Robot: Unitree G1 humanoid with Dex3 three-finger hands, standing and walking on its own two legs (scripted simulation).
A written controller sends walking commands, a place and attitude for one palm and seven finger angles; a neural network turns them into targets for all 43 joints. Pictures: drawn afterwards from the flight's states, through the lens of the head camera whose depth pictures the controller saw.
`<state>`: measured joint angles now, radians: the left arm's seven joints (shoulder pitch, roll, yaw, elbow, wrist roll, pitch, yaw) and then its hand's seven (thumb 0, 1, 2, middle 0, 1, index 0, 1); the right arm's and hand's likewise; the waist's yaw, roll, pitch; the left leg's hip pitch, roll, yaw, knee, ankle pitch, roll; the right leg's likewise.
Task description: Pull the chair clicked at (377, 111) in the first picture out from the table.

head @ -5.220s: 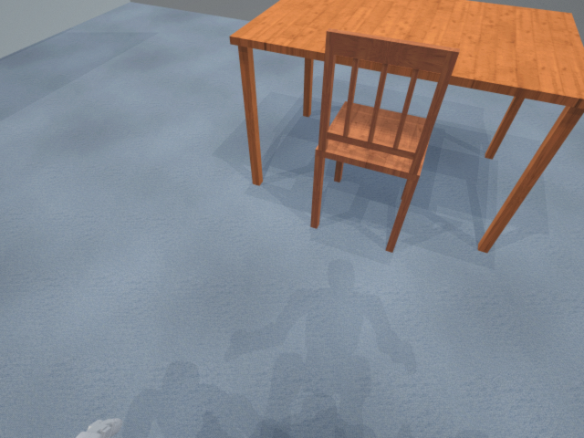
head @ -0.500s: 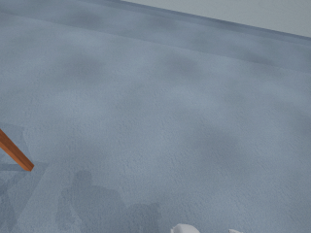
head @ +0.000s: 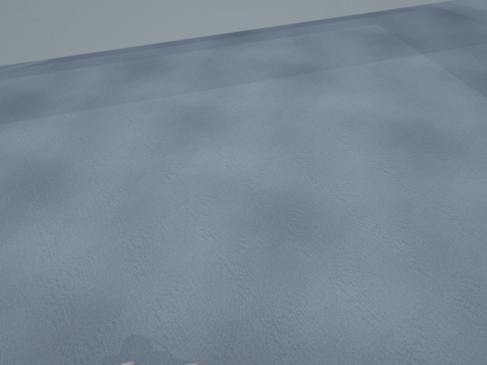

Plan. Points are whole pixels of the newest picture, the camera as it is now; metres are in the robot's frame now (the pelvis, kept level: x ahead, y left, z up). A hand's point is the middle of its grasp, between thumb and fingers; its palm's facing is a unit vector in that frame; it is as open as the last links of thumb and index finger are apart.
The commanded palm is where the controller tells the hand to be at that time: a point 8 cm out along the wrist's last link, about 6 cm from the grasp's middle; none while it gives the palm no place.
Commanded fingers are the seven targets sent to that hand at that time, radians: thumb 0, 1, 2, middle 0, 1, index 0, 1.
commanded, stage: walk to a spot facing it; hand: left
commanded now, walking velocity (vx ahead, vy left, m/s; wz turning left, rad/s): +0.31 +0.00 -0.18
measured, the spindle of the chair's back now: out of the picture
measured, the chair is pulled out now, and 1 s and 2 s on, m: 0.00 0.00 0.00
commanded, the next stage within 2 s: turn to face it in 0.16 s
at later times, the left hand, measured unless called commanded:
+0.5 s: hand out of the picture +0.14 +0.22 -0.19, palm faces +0.06 -0.99 -0.16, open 7.4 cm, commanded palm none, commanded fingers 0.00 0.90 0.90 -0.20 -0.30 -0.20 -0.30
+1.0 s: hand (133, 303) +0.28 +0.26 -0.15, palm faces +0.25 -0.94 -0.25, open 7.4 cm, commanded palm none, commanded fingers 0.00 0.90 0.90 -0.20 -0.30 -0.20 -0.30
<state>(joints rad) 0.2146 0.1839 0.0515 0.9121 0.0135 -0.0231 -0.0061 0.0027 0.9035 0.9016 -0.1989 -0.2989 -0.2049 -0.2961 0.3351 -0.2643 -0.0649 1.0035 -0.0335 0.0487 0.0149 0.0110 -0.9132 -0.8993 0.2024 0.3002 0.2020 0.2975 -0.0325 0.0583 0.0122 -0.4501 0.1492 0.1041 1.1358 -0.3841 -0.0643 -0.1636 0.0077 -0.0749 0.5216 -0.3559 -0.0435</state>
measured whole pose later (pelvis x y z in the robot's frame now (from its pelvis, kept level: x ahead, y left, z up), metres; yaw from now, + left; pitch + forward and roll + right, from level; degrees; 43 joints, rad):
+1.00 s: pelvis +0.20 +0.03 +0.01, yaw +15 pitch +2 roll -2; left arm 0.12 0.22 0.08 0.92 0.02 0.05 0.03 0.01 0.90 0.90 -0.20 -0.30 -0.20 -0.30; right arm 0.32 -0.19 -0.07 0.97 -0.02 0.03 0.00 0.00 -0.91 -0.90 0.21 0.30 0.21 0.30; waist -0.07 0.02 0.02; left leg -0.34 -0.14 -0.16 0.39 -0.07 0.09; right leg -0.41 0.01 0.05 0.87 -0.41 0.08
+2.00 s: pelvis +0.18 +0.02 +0.01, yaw +51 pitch -1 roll -3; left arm 0.17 0.27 0.07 0.89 0.02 0.05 0.02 0.01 0.91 0.90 -0.20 -0.30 -0.20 -0.30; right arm 0.17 -0.20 -0.04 0.90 -0.01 0.02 0.01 0.00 -0.91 -0.90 0.21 0.30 0.21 0.30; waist 0.01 -0.03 0.08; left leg -0.19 -0.04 -0.04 0.46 -0.24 0.07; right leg -0.52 -0.11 0.01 1.14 -0.34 0.13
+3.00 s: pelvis +0.14 -0.03 +0.00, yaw +88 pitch -1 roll -3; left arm 0.26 0.29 0.07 0.96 0.02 0.07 0.02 0.01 0.91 0.90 -0.20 -0.30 -0.20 -0.30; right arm 0.13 -0.22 -0.04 0.89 -0.01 0.02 0.01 0.00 -0.91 -0.90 0.20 0.30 0.20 0.30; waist 0.04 -0.04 0.07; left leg -0.23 -0.02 0.02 0.53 -0.29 0.07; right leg -0.49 -0.12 -0.06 1.17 -0.42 0.10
